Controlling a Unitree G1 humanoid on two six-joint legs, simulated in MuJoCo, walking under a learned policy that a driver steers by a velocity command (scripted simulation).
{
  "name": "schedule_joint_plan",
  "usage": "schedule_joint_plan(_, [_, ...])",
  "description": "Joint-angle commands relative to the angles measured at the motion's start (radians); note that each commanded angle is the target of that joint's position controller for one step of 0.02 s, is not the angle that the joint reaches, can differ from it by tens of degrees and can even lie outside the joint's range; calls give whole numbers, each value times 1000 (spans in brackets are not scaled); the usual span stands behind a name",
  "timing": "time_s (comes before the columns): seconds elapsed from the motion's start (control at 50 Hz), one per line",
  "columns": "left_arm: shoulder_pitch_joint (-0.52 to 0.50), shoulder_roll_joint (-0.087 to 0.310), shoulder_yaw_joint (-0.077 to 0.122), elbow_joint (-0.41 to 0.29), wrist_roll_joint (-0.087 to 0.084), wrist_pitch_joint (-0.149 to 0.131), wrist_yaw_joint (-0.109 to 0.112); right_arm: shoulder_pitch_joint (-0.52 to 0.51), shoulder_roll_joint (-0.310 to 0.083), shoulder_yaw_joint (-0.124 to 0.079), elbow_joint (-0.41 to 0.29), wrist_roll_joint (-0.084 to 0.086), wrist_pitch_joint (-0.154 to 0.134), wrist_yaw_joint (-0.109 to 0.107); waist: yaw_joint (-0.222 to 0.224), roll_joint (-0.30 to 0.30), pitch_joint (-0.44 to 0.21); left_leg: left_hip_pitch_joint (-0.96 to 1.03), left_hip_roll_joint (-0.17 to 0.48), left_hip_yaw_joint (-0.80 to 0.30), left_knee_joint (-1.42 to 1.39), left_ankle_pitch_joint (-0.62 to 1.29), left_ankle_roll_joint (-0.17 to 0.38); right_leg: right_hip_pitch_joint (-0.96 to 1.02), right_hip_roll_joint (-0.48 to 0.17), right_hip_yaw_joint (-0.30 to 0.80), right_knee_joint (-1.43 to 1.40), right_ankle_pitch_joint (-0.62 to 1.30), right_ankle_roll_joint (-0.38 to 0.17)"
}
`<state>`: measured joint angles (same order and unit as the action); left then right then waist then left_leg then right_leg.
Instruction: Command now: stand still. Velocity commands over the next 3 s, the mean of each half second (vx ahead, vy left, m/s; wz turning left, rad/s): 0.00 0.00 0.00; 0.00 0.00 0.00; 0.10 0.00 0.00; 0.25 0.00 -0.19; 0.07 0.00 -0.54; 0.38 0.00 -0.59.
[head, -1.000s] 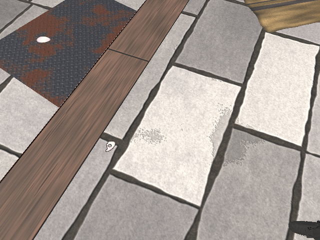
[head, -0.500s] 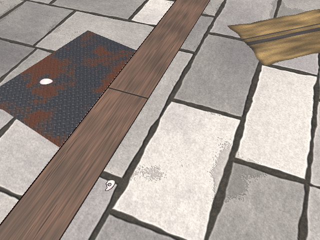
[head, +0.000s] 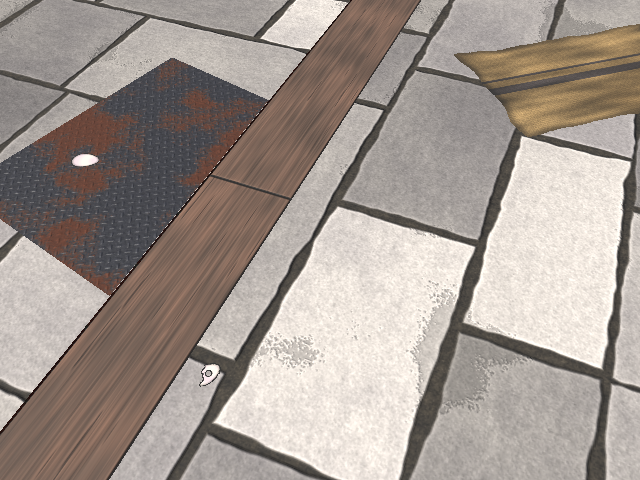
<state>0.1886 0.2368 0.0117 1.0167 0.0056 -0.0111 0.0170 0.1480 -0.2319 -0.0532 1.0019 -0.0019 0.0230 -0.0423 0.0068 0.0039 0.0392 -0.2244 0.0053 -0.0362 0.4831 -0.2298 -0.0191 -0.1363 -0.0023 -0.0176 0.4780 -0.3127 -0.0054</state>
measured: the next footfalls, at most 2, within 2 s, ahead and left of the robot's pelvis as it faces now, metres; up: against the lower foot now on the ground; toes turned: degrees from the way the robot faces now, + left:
right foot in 1.96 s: +0.38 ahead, -0.06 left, +0.00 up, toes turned -7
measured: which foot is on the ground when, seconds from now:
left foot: down 0.00-1.00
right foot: down 0.00-1.00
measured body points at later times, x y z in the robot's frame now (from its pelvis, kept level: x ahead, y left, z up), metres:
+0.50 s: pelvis +0.00 -0.01 +0.00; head +0.01 -0.01 +0.45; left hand +0.02 +0.24 -0.15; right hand +0.04 -0.26 -0.15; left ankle +0.02 +0.13 -0.74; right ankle -0.03 -0.11 -0.74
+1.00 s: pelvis +0.00 -0.01 +0.00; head +0.01 -0.01 +0.45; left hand -0.01 +0.23 -0.15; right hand +0.02 -0.25 -0.16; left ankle +0.02 +0.13 -0.74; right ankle -0.03 -0.11 -0.74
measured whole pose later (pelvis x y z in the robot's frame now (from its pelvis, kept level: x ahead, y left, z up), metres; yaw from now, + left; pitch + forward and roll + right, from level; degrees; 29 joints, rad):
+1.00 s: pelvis +0.00 -0.01 +0.00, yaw +0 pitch -1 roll +0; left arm 0.32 0.19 0.00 1.08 0.00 -0.01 0.03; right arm 0.21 -0.20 -0.02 1.15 0.00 0.02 -0.05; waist 0.00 0.00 0.03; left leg -0.24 0.02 -0.04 0.47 -0.22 -0.03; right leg -0.15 0.01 -0.02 0.46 -0.30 -0.02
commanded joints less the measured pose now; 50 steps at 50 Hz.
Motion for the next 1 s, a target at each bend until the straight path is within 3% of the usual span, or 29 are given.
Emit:
schedule_joint_plan(0.02, [22,108,18,-19,0,-7,5,-4,-110,-18,-11,0,-8,-4,-1,-10,-34,92,28,-24,-45,229,31,-83,-41,39,-101,196,-13])
schedule_joint_plan(0.44, [113,80,6,37,0,-6,13,25,-92,4,106,2,-10,-7,-6,-5,-1,60,22,-9,-68,157,22,-99,-29,34,-125,128,-17])
schedule_joint_plan(1.0, [209,41,3,53,-4,-7,16,97,-64,20,135,5,-12,-13,-7,-5,15,42,20,-3,-66,155,19,-103,-23,32,-123,149,-22])
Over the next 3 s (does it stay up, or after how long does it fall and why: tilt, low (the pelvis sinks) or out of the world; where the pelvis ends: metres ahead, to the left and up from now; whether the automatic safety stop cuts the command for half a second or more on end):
stays up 0.43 -0.09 -0.02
